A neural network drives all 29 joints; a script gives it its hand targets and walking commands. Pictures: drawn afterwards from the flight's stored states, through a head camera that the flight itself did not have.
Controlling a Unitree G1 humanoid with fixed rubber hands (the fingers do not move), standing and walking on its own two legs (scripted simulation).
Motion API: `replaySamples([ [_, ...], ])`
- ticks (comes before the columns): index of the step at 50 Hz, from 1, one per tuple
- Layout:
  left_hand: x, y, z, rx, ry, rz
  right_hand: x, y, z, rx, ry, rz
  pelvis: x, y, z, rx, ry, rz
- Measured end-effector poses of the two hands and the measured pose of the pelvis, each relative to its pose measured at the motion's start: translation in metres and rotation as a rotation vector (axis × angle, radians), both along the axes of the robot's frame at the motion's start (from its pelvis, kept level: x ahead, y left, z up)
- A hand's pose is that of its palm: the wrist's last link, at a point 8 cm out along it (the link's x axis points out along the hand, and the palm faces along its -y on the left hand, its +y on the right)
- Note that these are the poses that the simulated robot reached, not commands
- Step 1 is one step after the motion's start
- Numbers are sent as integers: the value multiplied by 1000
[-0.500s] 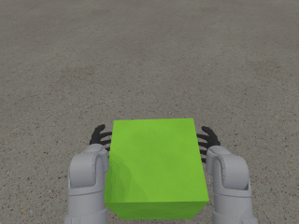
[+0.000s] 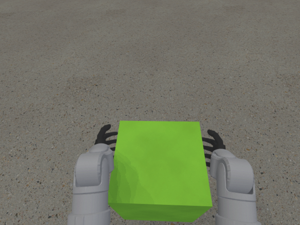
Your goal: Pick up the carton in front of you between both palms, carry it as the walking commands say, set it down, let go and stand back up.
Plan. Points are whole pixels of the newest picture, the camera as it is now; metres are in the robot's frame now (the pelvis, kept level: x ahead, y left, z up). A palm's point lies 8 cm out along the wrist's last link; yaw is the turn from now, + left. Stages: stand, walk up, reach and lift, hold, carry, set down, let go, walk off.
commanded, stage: carry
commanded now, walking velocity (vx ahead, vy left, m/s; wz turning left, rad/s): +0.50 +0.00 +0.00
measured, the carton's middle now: (158, 174) +0.28 +0.00 -0.02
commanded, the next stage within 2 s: none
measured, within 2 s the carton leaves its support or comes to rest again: neither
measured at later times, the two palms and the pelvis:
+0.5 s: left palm (114, 75) +0.63 +0.17 +0.07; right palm (189, 80) +0.59 -0.12 +0.07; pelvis +0.33 +0.05 +0.00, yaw -5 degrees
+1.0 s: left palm (133, 34) +0.97 +0.12 +0.08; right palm (189, 37) +0.96 -0.17 +0.06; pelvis +0.67 -0.03 +0.01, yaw +0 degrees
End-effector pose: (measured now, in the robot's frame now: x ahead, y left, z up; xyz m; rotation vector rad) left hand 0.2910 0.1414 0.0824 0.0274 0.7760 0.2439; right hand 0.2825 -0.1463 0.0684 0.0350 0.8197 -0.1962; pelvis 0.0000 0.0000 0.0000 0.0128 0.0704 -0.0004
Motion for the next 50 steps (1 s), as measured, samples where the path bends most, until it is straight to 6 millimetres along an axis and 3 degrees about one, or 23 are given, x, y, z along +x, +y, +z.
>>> replaySamples([
  [6,67,1,14,3,-13,13,69,1,12,-10,-13,22,68,-2,14,21,14,-14],
  [12,157,5,26,-14,-83,-23,150,5,27,-22,-81,-20,153,12,9,4,11,-24],
  [18,260,22,6,-60,-116,-57,242,23,20,-75,-104,-59,252,36,-16,-1,-11,-65],
  [23,319,25,-9,-46,-3,-77,293,29,2,-93,37,-87,307,48,-2,-23,4,-87],
  [28,380,22,-4,-46,6,-97,347,27,7,-93,56,-116,364,50,10,-38,11,-81],
  [36,493,10,15,-47,-90,-66,468,14,24,-91,-32,-102,475,30,5,-29,5,-66],
  [42,591,-14,5,-23,-120,-26,577,-9,5,-64,-64,-73,576,-1,-21,-36,-24,-28],
  [46,637,-23,-4,-6,-37,2,629,-19,-7,-47,21,-52,621,-17,-9,-18,-15,-1],
  [50,676,-25,0,-4,6,33,675,-21,-4,-43,63,-24,665,-26,6,13,-5,7],
])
